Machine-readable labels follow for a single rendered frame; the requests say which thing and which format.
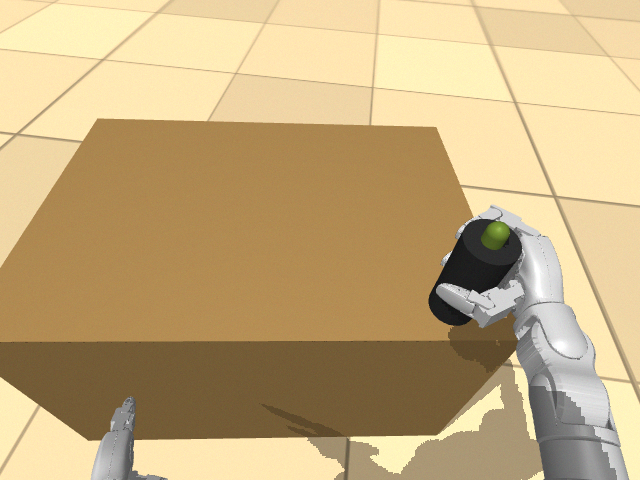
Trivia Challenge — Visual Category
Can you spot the left robot hand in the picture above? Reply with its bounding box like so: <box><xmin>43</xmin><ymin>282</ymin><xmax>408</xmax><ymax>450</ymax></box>
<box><xmin>91</xmin><ymin>397</ymin><xmax>168</xmax><ymax>480</ymax></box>

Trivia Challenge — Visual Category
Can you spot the right robot hand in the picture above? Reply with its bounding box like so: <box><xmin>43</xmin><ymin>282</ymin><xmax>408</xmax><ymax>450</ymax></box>
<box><xmin>436</xmin><ymin>204</ymin><xmax>564</xmax><ymax>328</ymax></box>

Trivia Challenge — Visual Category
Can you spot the right robot arm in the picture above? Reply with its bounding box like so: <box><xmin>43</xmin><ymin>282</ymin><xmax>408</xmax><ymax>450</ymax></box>
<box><xmin>513</xmin><ymin>302</ymin><xmax>629</xmax><ymax>480</ymax></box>

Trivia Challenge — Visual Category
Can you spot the bottle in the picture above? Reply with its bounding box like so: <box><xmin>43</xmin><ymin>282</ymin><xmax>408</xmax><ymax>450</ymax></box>
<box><xmin>429</xmin><ymin>219</ymin><xmax>522</xmax><ymax>326</ymax></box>

